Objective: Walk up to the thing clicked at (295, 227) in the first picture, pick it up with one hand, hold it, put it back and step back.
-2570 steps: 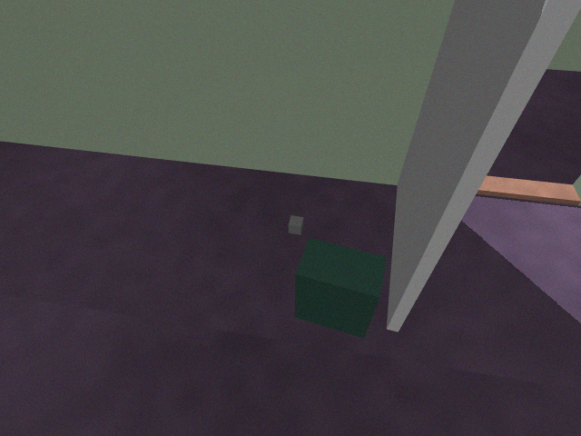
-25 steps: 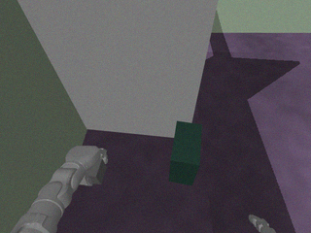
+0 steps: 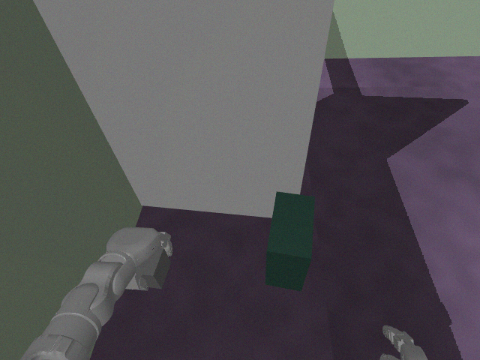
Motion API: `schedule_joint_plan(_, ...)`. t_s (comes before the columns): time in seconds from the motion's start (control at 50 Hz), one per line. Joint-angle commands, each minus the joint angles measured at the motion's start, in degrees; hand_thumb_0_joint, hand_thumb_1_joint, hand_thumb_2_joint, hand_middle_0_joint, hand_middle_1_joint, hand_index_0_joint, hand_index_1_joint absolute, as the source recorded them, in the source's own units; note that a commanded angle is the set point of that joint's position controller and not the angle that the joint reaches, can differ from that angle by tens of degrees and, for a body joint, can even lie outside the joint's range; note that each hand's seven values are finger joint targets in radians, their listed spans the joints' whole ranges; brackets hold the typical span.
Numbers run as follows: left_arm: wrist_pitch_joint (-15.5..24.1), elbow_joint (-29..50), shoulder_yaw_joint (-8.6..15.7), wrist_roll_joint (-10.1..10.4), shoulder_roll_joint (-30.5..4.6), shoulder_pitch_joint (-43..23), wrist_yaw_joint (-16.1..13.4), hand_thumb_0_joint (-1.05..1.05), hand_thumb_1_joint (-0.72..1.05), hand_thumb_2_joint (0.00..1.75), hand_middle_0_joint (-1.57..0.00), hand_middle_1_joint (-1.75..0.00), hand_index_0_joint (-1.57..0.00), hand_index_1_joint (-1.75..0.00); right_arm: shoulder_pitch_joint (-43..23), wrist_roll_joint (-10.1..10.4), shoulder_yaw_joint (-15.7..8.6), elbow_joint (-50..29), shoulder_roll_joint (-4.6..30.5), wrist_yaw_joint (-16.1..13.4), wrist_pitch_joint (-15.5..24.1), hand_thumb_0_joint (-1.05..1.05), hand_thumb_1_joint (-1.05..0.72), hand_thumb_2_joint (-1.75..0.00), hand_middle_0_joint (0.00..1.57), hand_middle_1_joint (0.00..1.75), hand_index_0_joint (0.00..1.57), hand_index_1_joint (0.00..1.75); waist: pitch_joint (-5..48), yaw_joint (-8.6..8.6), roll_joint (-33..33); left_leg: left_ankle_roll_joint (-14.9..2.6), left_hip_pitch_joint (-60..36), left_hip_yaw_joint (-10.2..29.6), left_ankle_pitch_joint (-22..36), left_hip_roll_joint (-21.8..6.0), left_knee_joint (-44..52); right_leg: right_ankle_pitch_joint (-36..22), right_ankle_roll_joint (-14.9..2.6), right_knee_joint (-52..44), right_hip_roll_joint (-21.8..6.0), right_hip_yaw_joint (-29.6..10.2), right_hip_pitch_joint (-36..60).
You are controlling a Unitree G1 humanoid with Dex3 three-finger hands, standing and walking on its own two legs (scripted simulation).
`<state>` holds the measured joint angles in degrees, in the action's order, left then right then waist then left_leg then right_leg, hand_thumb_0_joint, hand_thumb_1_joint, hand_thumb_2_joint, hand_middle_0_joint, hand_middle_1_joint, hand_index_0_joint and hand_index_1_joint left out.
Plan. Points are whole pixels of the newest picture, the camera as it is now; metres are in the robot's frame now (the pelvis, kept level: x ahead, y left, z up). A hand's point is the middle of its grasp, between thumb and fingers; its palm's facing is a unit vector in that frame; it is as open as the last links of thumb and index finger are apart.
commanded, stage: hold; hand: left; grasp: from above
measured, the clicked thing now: (149, 266) +0.30 +0.21 -0.07
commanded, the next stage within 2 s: crouch in 1.00 s
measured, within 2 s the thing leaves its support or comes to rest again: neither
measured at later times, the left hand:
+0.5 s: hand (141, 270) +0.28 +0.21 -0.03, palm faces -0.47 -0.02 -0.88, open 8.7 cm
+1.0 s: hand (136, 261) +0.29 +0.22 -0.02, palm faces -0.47 -0.02 -0.88, open 8.7 cm
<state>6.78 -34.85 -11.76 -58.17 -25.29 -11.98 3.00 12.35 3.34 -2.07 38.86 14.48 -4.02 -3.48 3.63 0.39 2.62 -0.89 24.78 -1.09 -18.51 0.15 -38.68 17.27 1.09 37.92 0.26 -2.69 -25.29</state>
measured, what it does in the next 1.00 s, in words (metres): stands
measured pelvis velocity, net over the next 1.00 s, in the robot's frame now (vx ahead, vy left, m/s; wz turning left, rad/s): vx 0.01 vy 0.00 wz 0.00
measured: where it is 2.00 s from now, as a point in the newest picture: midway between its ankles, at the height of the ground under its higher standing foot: outside the picture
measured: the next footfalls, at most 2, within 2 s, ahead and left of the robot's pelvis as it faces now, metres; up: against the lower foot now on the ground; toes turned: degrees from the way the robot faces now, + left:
none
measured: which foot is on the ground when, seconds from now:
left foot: down 0.00-1.00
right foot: down 0.00-1.00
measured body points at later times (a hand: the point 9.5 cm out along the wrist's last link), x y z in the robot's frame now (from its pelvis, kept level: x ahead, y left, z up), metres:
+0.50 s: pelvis -0.01 -0.01 +0.01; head +0.01 -0.03 +0.46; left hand +0.30 +0.21 +0.02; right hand +0.14 -0.26 -0.11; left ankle +0.01 +0.11 -0.72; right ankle +0.02 -0.13 -0.72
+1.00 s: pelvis +0.01 +0.00 +0.01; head +0.02 -0.02 +0.46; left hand +0.31 +0.22 +0.03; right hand +0.15 -0.26 -0.10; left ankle +0.01 +0.11 -0.72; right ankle +0.02 -0.13 -0.72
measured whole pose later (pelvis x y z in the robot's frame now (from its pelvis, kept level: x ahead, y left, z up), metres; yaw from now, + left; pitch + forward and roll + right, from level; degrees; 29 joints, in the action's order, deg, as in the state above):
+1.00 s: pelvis +0.01 +0.00 +0.01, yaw +0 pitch +2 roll +0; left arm 8.0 -33.5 -11.0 -57.0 -26.2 -11.2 4.0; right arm 10.4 3.9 -1.6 39.2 14.3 -4.9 -4.7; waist 1.0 -0.3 2.7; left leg -0.6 16.9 -1.0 -15.6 0.2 -30.6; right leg 14.6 0.8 30.4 0.2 -2.6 -17.7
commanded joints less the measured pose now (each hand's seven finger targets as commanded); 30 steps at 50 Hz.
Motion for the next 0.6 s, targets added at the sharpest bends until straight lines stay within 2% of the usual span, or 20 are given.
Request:
schedule_joint_plan(0.0, 0.03, 11.46, 7.16, 1.04, -12.56, -19.04, -2.90, 0.00, 0.64, 0.67, -0.90, -0.71, -0.97, -0.64, -4.80, -0.16, -2.09, -8.07, 7.87, -0.44, 2.40, 0.00, -0.90, -0.90, 0.20, 0.30, 0.20, 0.30, 11.57, 0.10, -0.39, -0.02, -7.91, 0.70, 9.32, 0.90, 6.78, -6.58, -1.92, -6.76, 2.20, 1.51, 3.85)
schedule_joint_plan(0.06, 0.27, 11.02, 7.21, 1.61, -12.82, -18.23, -2.17, 0.00, 0.64, 0.63, -0.89, -0.68, -0.97, -0.61, -5.86, -0.12, -1.90, -8.35, 7.80, -0.54, 2.53, 0.00, -0.90, -0.90, 0.20, 0.30, 0.20, 0.30, 10.58, 0.08, -0.74, -0.11, -8.16, 0.82, 7.19, 0.86, 7.88, -4.72, -1.85, -7.65, 2.06, 1.32, 4.45)
schedule_joint_plan(0.08, 0.45, 13.02, 6.78, 1.82, -12.32, -19.10, -1.93, 0.00, 0.64, 0.63, -0.88, -0.69, -0.96, -0.62, -5.62, -0.22, -1.89, -8.42, 7.85, -0.59, 2.61, 0.00, -0.90, -0.90, 0.20, 0.30, 0.20, 0.30, 11.61, 0.27, -0.36, -0.06, -8.61, 0.94, 7.63, 0.81, 7.88, -5.18, -1.89, -7.50, 2.11, 1.22, 4.65)
schedule_joint_plan(0.1, 0.53, 12.84, 7.35, 1.42, -13.14, -18.29, -1.81, 0.00, 0.63, 0.62, -0.88, -0.69, -0.96, -0.62, -5.95, -0.22, -1.88, -8.30, 7.70, -0.66, 2.59, 0.00, -0.90, -0.90, 0.20, 0.30, 0.20, 0.30, 12.01, -0.40, -0.08, 0.00, -9.34, 0.73, 8.66, 0.80, 8.00, -5.83, -1.95, -7.46, 2.16, 1.40, 5.22)
schedule_joint_plan(0.14, 0.85, 14.89, 7.12, 1.62, -12.79, -19.05, -1.72, 0.00, 0.62, 0.64, -0.88, -0.70, -0.95, -0.62, -5.85, -0.25, -1.78, -8.46, 7.67, -0.75, 2.70, 0.00, -0.90, -0.90, 0.20, 0.30, 0.20, 0.30, 12.93, -0.14, -0.39, -0.05, -10.23, 0.65, 9.39, 0.95, 7.96, -6.45, -1.90, -7.76, 2.14, 1.22, 5.92)
schedule_joint_plan(0.16, 0.81, 14.37, 6.94, 1.80, -12.40, -18.83, -1.65, 0.00, 0.63, 0.63, -0.88, -0.71, -0.96, -0.63, -5.86, -0.20, -1.71, -8.30, 7.60, -0.76, 2.72, 0.00, -0.90, -0.90, 0.20, 0.30, 0.20, 0.30, 12.70, 0.14, -0.26, -0.04, -10.28, 0.55, 9.53, 0.91, 8.07, -6.63, -1.87, -7.74, 2.17, 1.19, 5.85)
schedule_joint_plan(0.2, 1.20, 14.14, 8.12, 2.32, -13.57, -19.28, -1.85, 0.00, 0.65, 0.64, -0.91, -0.69, -0.98, -0.62, -6.12, -0.19, -1.74, -8.15, 7.79, -0.85, 2.83, 0.00, -0.90, -0.90, 0.20, 0.30, 0.20, 0.30, 12.08, -0.08, -0.07, 0.08, -10.48, 0.90, 8.77, 0.64, 8.81, -5.86, -1.92, -8.15, 2.27, 1.36, 6.20)
schedule_joint_plan(0.24, 1.26, 14.12, 7.34, 2.32, -12.80, -19.19, -2.00, 0.00, 0.68, 0.63, -0.92, -0.70, -0.99, -0.62, -6.67, -0.22, -1.63, -8.52, 7.64, -0.96, 2.93, 0.00, -0.90, -0.90, 0.20, 0.30, 0.20, 0.30, 11.72, 0.18, -0.48, -0.02, -10.74, 0.57, 8.72, 0.87, 8.90, -5.92, -1.84, -8.66, 2.19, 1.25, 5.98)
schedule_joint_plan(0.28, 1.37, 14.13, 8.52, 2.11, -13.55, -18.18, -2.46, 0.00, 0.67, 0.61, -0.91, -0.70, -0.99, -0.61, -6.75, -0.25, -1.55, -8.29, 7.51, -1.04, 2.93, 0.00, -0.90, -0.90, 0.20, 0.30, 0.20, 0.30, 11.52, -0.33, -0.62, -0.08, -10.56, 0.27, 8.69, 1.17, 8.88, -5.75, -1.70, -9.23, 2.00, 1.12, 6.54)
schedule_joint_plan(0.34, 1.48, 14.66, 7.71, 2.31, -13.07, -19.40, -2.42, 0.00, 0.68, 0.60, -0.91, -0.71, -1.00, -0.62, -7.07, -0.23, -1.41, -8.06, 7.37, -1.11, 2.95, 0.00, -0.90, -0.90, 0.20, 0.30, 0.20, 0.30, 11.81, -0.02, -1.31, -0.16, -11.20, 0.24, 9.77, 1.19, 8.90, -6.82, -1.54, -9.48, 1.99, 1.05, 7.07)
schedule_joint_plan(0.38, 1.30, 14.60, 7.64, 2.12, -12.85, -18.37, -2.47, 0.00, 0.68, 0.59, -0.92, -0.69, -1.00, -0.61, -6.94, -0.24, -1.42, -7.99, 7.37, -1.16, 2.92, 0.00, -0.90, -0.90, 0.20, 0.30, 0.20, 0.30, 11.93, -0.11, -1.90, -0.36, -11.46, 0.16, 10.20, 1.33, 8.89, -7.50, -1.32, -9.93, 1.81, 0.89, 7.61)
schedule_joint_plan(0.4, 1.21, 14.26, 8.55, 2.16, -13.72, -17.59, -2.56, 0.00, 0.69, 0.60, -0.93, -0.70, -1.01, -0.61, -7.49, -0.17, -1.43, -8.29, 7.30, -1.20, 2.88, 0.00, -0.90, -0.90, 0.20, 0.30, 0.20, 0.30, 11.53, -0.69, -1.40, -0.30, -11.47, -0.18, 9.78, 1.57, 9.30, -7.02, -1.37, -10.39, 1.67, 0.74, 7.91)
schedule_joint_plan(0.44, 1.15, 14.81, 7.89, 2.54, -12.92, -18.05, -2.26, 0.00, 0.68, 0.59, -0.92, -0.68, -1.00, -0.60, -7.43, -0.11, -1.27, -8.33, 7.20, -1.22, 2.82, 0.00, -0.90, -0.90, 0.20, 0.30, 0.20, 0.30, 10.91, -0.11, -2.00, -0.40, -11.70, -0.07, 9.09, 1.41, 9.67, -6.43, -1.25, -10.85, 1.70, 0.70, 7.74)
schedule_joint_plan(0.48, 1.02, 14.58, 8.18, 2.49, -13.51, -16.98, -1.86, 0.00, 0.71, 0.57, -0.93, -0.68, -1.02, -0.59, -7.89, -0.06, -1.28, -8.37, 7.28, -1.28, 2.75, 0.00, -0.90, -0.90, 0.20, 0.30, 0.20, 0.30, 10.45, -0.65, -1.44, -0.34, -11.84, -0.22, 9.07, 1.50, 10.22, -6.29, -1.40, -11.29, 1.64, 0.67, 8.25)
schedule_joint_plan(0.5, 0.93, 14.16, 7.75, 2.59, -12.61, -15.54, -1.64, 0.00, 0.70, 0.57, -0.93, -0.68, -1.02, -0.59, -7.62, 0.02, -1.25, -8.25, 7.07, -1.25, 2.71, 0.00, -0.90, -0.90, 0.20, 0.30, 0.20, 0.30, 10.57, -0.38, -1.64, -0.34, -12.14, -0.23, 9.71, 1.39, 10.26, -6.89, -1.42, -11.16, 1.73, 0.67, 8.59)
schedule_joint_plan(0.52, 0.91, 13.94, 8.71, 2.33, -13.46, -14.77, -1.56, 0.00, 0.70, 0.58, -0.94, -0.67, -1.02, -0.59, -7.47, 0.05, -1.41, -8.08, 7.19, -1.22, 2.62, 0.00, -0.90, -0.90, 0.20, 0.30, 0.20, 0.30, 10.73, -0.92, -1.53, -0.24, -11.94, -0.04, 10.86, 1.26, 10.31, -7.80, -1.55, -10.76, 1.85, 0.96, 9.14)
schedule_joint_plan(0.56, 1.14, 14.81, 7.10, 2.36, -12.39, -16.15, -1.32, 0.00, 0.71, 0.61, -0.95, -0.69, -1.03, -0.61, -7.72, 0.02, -1.33, -8.34, 7.16, -1.26, 2.45, 0.00, -0.90, -0.90, 0.20, 0.30, 0.20, 0.30, 10.43, -0.29, -1.40, -0.20, -12.61, 0.01, 11.32, 1.23, 10.59, -8.40, -1.65, -10.82, 1.92, 0.96, 8.64)
schedule_joint_plan(0.58, 1.21, 14.44, 7.18, 2.13, -12.83, -16.63, -1.20, 0.00, 0.71, 0.59, -0.94, -0.70, -1.02, -0.61, -7.56, 0.11, -1.28, -8.13, 7.06, -1.32, 2.37, 0.00, -0.90, -0.90, 0.20, 0.30, 0.20, 0.30, 10.40, -0.12, -1.69, -0.33, -12.66, 0.01, 11.42, 1.24, 10.46, -8.57, -1.53, -11.13, 1.83, 0.89, 9.01)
